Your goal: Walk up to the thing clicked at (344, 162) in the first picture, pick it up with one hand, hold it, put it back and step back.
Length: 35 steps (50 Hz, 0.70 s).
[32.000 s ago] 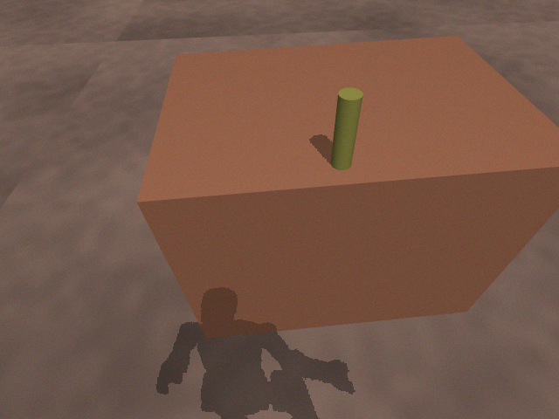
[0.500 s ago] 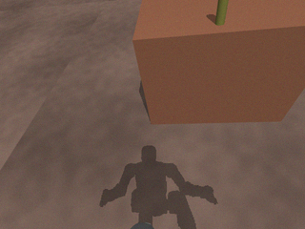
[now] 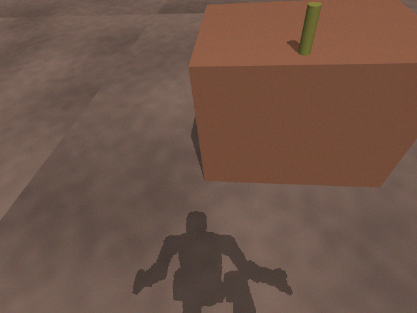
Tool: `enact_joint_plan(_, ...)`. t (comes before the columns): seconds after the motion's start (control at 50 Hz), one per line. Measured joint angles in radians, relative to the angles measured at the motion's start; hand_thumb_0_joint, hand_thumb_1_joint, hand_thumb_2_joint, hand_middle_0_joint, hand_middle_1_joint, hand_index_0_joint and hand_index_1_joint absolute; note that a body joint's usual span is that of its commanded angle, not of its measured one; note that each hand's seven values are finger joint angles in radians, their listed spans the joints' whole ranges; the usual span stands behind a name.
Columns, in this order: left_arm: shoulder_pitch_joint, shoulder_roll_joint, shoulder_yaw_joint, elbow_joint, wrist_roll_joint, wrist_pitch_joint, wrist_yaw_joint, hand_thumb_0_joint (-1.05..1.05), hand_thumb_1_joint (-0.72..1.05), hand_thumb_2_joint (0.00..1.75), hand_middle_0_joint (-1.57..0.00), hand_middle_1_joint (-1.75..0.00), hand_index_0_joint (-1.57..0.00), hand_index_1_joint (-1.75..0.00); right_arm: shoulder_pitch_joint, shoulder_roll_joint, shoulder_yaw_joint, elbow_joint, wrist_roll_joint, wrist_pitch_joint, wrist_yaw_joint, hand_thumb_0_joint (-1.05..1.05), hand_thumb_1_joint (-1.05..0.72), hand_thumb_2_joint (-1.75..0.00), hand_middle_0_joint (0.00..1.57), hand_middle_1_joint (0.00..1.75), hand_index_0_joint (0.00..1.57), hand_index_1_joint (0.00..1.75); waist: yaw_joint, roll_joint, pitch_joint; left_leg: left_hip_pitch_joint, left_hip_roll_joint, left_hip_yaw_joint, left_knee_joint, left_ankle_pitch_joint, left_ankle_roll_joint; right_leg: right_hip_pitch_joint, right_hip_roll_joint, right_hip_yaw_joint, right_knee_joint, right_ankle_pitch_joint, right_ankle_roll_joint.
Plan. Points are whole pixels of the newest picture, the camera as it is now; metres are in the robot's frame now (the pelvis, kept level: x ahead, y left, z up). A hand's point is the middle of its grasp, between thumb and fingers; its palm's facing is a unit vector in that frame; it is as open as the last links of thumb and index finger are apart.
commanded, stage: step back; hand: right
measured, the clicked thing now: (309, 30) +1.03 -0.30 +0.07
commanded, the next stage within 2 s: stand in 0.42 s
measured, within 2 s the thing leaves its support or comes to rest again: neither
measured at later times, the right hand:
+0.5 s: hand out of the picture +0.16 -0.20 -0.15, palm faces -0.05 +0.95 -0.32, open 7.4 cm
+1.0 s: hand out of the picture +0.10 -0.22 -0.14, palm faces -0.02 +0.94 -0.33, open 7.4 cm
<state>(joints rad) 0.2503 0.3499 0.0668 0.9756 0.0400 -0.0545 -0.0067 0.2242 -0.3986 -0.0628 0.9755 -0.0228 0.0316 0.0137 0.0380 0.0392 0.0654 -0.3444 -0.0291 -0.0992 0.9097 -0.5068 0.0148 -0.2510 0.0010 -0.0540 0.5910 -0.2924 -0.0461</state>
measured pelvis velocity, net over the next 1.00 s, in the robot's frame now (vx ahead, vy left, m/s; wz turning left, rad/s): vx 0.03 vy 0.03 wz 0.01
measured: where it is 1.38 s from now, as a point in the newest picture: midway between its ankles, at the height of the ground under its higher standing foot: outside the picture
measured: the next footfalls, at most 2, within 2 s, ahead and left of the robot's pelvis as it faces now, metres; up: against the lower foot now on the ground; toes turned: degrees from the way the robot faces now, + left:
left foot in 0.22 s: +0.11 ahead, +0.17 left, +0.00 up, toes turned +2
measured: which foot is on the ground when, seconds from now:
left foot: up 0.00-0.20, down 0.22-1.00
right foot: down 0.00-1.00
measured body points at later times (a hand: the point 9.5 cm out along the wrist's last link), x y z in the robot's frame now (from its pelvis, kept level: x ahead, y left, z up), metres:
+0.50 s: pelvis +0.03 +0.03 +0.00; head +0.05 +0.04 +0.45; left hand +0.10 +0.35 -0.13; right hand +0.16 -0.25 -0.12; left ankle +0.07 +0.17 -0.73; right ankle +0.02 -0.10 -0.73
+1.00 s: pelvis +0.03 +0.03 +0.02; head +0.03 +0.03 +0.47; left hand +0.10 +0.33 -0.11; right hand +0.10 -0.27 -0.12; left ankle +0.07 +0.17 -0.73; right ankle +0.02 -0.10 -0.73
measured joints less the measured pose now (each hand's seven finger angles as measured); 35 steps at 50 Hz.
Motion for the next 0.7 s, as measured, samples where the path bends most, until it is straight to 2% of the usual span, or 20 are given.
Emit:
enact_joint_plan(0.08, 0.001, -0.014, -0.013, 0.001, -0.009, -0.009, 0.004, 0.01, 0.90, 0.89, -0.20, -0.30, -0.21, -0.30, -0.017, -0.013, 0.000, -0.006, 0.001, -0.015, 0.000, 0.01, -0.90, -0.90, 0.20, 0.30, 0.20, 0.30, 0.005, 0.018, 0.021, -0.052, 0.021, -0.002, -0.011, 0.053, -0.011, 0.029, -0.012, -0.003, -0.037, 0.007, 0.013)
enact_joint_plan(0.16, -0.014, -0.005, -0.019, 0.000, -0.015, -0.002, 0.009, 0.01, 0.90, 0.89, -0.21, -0.30, -0.21, -0.30, -0.042, -0.007, 0.004, -0.004, 0.003, -0.016, -0.002, 0.00, -0.90, -0.90, 0.20, 0.30, 0.20, 0.30, 0.003, 0.017, 0.042, -0.030, 0.056, 0.033, -0.158, 0.106, -0.013, 0.030, -0.031, -0.007, -0.006, -0.023, 0.027)
enact_joint_plan(0.2, -0.030, 0.003, -0.021, -0.005, -0.021, 0.009, 0.012, 0.01, 0.90, 0.89, -0.21, -0.30, -0.21, -0.30, -0.053, 0.001, 0.007, 0.000, 0.004, -0.018, -0.004, 0.00, -0.90, -0.90, 0.20, 0.30, 0.20, 0.30, 0.000, 0.009, 0.050, 0.002, 0.062, 0.069, -0.249, 0.176, -0.009, 0.020, -0.045, -0.011, 0.033, -0.050, 0.038)
enact_joint_plan(0.22, -0.038, 0.008, -0.022, -0.009, -0.025, 0.015, 0.013, 0.01, 0.90, 0.89, -0.20, -0.30, -0.21, -0.30, -0.058, 0.005, 0.008, 0.003, 0.004, -0.021, -0.005, 0.00, -0.90, -0.90, 0.20, 0.30, 0.20, 0.30, -0.003, 0.006, 0.052, 0.023, 0.061, 0.082, -0.301, 0.244, -0.007, 0.012, -0.051, -0.014, 0.060, -0.068, 0.045)
enact_joint_plan(0.24, -0.050, 0.015, -0.022, -0.010, -0.028, 0.022, 0.014, 0.01, 0.90, 0.89, -0.20, -0.30, -0.21, -0.30, -0.067, 0.015, 0.007, 0.009, 0.003, -0.023, -0.008, 0.00, -0.90, -0.90, 0.20, 0.30, 0.20, 0.30, -0.004, -0.010, 0.060, 0.030, 0.050, 0.088, -0.312, 0.285, -0.021, 0.004, -0.065, -0.010, 0.090, -0.085, 0.052)
enact_joint_plan(0.28, -0.072, 0.025, -0.022, -0.014, -0.036, 0.036, 0.018, 0.01, 0.90, 0.89, -0.20, -0.30, -0.21, -0.30, -0.086, 0.036, 0.013, 0.018, 0.000, -0.023, -0.010, 0.00, -0.90, -0.90, 0.20, 0.30, 0.20, 0.30, 0.007, -0.040, 0.067, 0.029, 0.039, 0.110, -0.293, 0.268, -0.032, -0.010, -0.078, 0.017, 0.120, -0.099, 0.054)
enact_joint_plan(0.34, -0.090, 0.032, -0.027, -0.001, -0.043, 0.048, 0.020, 0.01, 0.90, 0.89, -0.20, -0.30, -0.20, -0.30, -0.116, 0.056, 0.028, 0.025, 0.001, -0.019, -0.004, 0.00, -0.90, -0.90, 0.20, 0.30, 0.21, 0.30, 0.003, -0.041, 0.052, 0.015, 0.060, 0.113, -0.265, 0.239, -0.027, -0.004, -0.044, 0.035, 0.106, -0.130, 0.037)
enact_joint_plan(0.38, -0.099, 0.032, -0.028, 0.015, -0.039, 0.047, 0.017, 0.01, 0.90, 0.89, -0.20, -0.30, -0.20, -0.30, -0.134, 0.065, 0.035, 0.031, 0.001, -0.014, -0.003, 0.00, -0.90, -0.90, 0.21, 0.30, 0.21, 0.30, -0.002, -0.036, 0.044, 0.017, 0.074, 0.108, -0.262, 0.234, -0.032, 0.015, -0.030, 0.030, 0.062, -0.070, 0.047)
enact_joint_plan(0.42, -0.099, 0.028, -0.029, 0.026, -0.035, 0.039, 0.014, 0.01, 0.90, 0.89, -0.20, -0.30, -0.20, -0.30, -0.149, 0.068, 0.040, 0.038, 0.005, -0.012, -0.004, 0.00, -0.90, -0.90, 0.21, 0.30, 0.21, 0.30, -0.005, -0.030, 0.033, 0.020, 0.085, 0.105, -0.267, 0.234, -0.037, 0.029, -0.019, 0.028, 0.033, -0.059, 0.059)
enact_joint_plan(0.56, -0.115, 0.006, -0.061, 0.093, -0.038, 0.033, -0.001, 0.01, 0.90, 0.89, -0.20, -0.30, -0.20, -0.30, -0.169, 0.058, 0.053, 0.077, 0.013, -0.044, 0.005, 0.00, -0.90, -0.90, 0.21, 0.30, 0.21, 0.30, -0.014, -0.028, 0.011, 0.093, 0.076, 0.112, -0.390, 0.289, -0.037, 0.099, -0.027, 0.029, -0.086, -0.009, 0.067)
enact_joint_plan(0.7, -0.137, -0.002, -0.070, 0.134, -0.037, 0.031, -0.007, 0.01, 0.90, 0.89, -0.20, -0.30, -0.20, -0.30, -0.172, 0.046, 0.055, 0.115, 0.016, -0.049, 0.005, 0.00, -0.90, -0.90, 0.21, 0.30, 0.21, 0.30, -0.020, -0.027, 0.013, 0.145, 0.075, 0.113, -0.486, 0.342, -0.042, 0.144, -0.026, 0.027, -0.168, 0.036, 0.064)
